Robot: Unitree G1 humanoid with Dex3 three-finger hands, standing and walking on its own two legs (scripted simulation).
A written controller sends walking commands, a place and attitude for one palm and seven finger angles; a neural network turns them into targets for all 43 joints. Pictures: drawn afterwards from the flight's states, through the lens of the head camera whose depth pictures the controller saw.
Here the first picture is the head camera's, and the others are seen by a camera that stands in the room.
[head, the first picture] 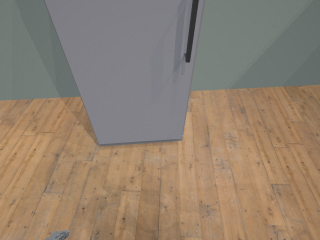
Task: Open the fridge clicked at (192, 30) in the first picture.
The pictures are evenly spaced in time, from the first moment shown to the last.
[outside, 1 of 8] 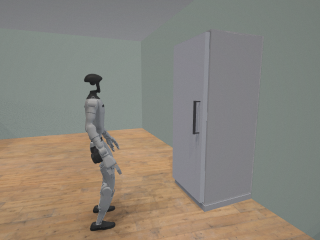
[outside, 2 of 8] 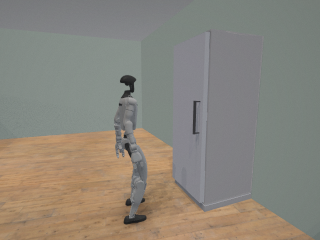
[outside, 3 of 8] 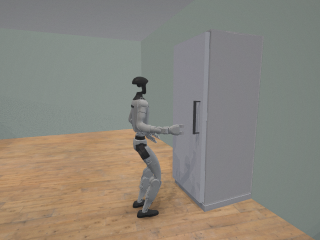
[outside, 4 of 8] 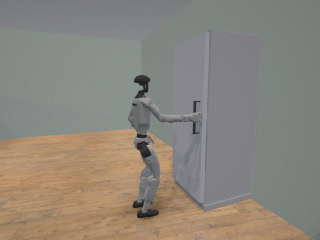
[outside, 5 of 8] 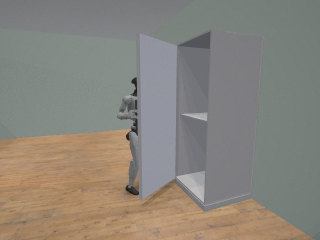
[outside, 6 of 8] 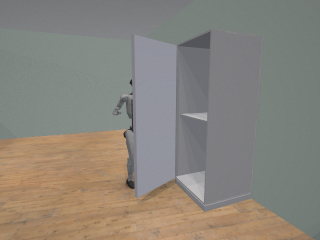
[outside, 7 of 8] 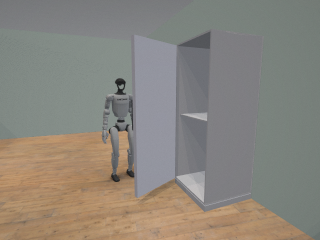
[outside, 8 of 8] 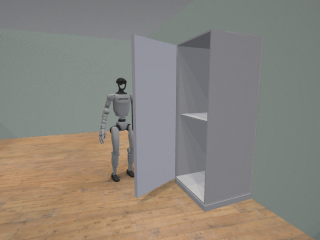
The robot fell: no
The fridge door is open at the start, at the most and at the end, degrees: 0 66 65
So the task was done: yes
